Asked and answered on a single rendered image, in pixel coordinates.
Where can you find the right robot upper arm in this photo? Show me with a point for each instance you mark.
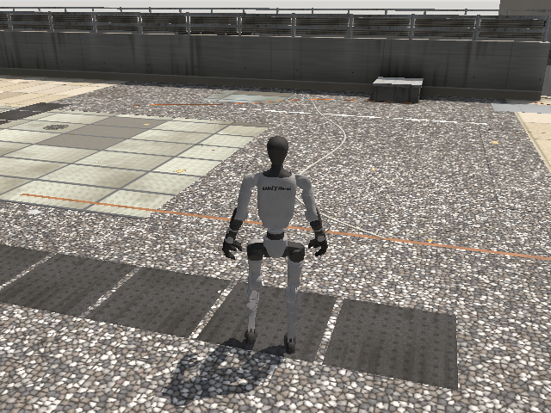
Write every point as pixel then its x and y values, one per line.
pixel 307 194

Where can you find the robot head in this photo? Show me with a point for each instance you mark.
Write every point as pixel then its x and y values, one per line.
pixel 277 148

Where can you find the robot left forearm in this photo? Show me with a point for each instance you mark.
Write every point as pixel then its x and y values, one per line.
pixel 233 228

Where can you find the left robot hand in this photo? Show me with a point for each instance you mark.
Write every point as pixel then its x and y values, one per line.
pixel 231 246

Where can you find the robot left shin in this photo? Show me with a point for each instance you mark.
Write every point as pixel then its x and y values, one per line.
pixel 252 304

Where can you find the left robot upper arm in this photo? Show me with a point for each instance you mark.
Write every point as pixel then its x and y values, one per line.
pixel 249 181

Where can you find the right robot hand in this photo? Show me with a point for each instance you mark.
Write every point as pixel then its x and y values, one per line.
pixel 315 243

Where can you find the robot right forearm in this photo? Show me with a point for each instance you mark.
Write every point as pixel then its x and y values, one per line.
pixel 318 228

